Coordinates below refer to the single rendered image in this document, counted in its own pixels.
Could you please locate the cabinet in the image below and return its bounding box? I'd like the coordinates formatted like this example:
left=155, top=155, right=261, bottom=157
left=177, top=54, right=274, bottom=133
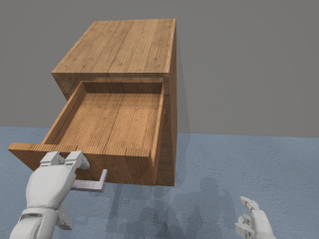
left=51, top=18, right=177, bottom=187

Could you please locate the left robot forearm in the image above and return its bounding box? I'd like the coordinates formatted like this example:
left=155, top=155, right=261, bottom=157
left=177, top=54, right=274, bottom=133
left=9, top=206, right=59, bottom=239

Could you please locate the drawer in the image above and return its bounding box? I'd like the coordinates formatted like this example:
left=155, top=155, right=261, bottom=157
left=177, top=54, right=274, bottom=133
left=7, top=81, right=165, bottom=186

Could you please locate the handle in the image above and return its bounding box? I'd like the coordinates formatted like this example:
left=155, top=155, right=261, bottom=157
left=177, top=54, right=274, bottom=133
left=70, top=169, right=108, bottom=193

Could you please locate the left robot hand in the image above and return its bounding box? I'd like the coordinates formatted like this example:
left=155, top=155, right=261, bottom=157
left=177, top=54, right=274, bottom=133
left=26, top=150, right=90, bottom=230

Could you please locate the right robot hand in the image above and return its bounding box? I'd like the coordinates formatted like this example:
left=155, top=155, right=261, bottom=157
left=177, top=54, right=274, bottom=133
left=234, top=196, right=273, bottom=239

